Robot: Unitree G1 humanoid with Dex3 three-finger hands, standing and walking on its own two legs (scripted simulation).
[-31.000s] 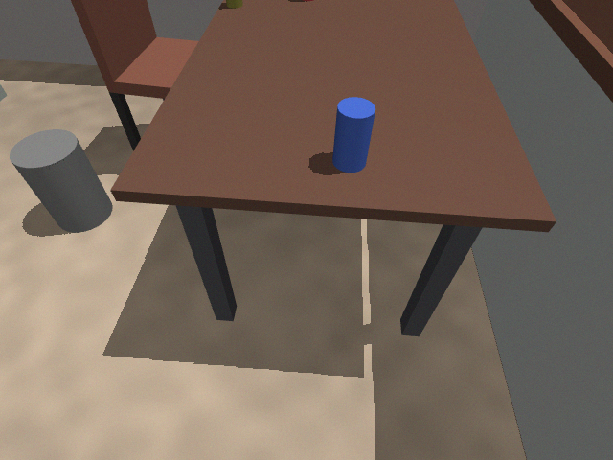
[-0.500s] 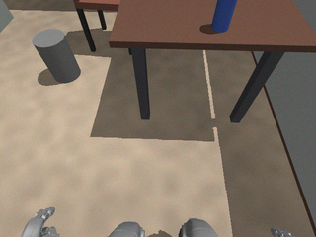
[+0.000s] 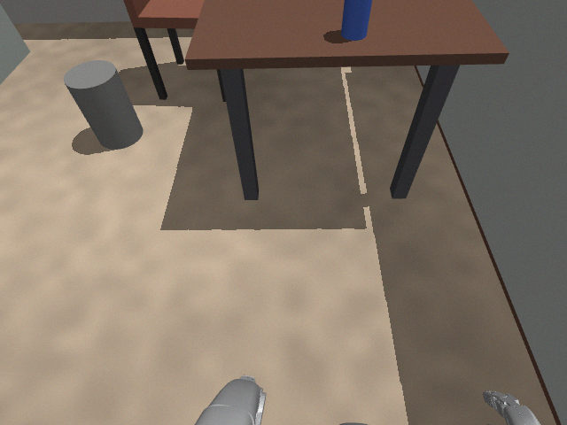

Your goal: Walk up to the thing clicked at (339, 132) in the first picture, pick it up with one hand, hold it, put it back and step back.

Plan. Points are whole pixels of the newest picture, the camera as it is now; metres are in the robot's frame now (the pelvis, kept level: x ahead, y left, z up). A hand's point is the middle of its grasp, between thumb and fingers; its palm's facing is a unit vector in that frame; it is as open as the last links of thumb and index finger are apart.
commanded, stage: step back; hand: right
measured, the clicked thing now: (356, 10) +1.08 -0.16 +0.03
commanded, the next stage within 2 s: stand in 1.04 s
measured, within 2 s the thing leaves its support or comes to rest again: neither
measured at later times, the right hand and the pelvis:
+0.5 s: hand out of the picture +0.05 -0.27 -0.15, palm faces -0.09 +0.93 -0.37, open 7.4 cm; pelvis -0.02 +0.00 +0.00, yaw +4 degrees
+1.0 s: hand (438, 420) +0.15 -0.21 -0.14, palm faces -0.13 +0.93 -0.35, open 7.4 cm; pelvis +0.02 +0.02 +0.00, yaw +5 degrees
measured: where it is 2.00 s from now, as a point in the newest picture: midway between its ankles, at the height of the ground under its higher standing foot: outside the picture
